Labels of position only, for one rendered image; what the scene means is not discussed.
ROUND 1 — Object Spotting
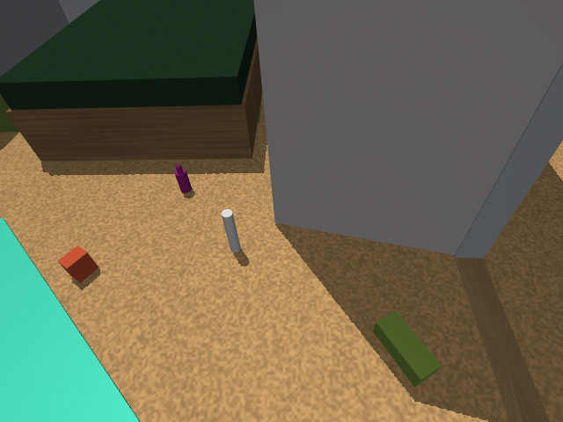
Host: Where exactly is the bed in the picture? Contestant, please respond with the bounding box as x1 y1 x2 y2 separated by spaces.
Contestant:
0 0 262 162

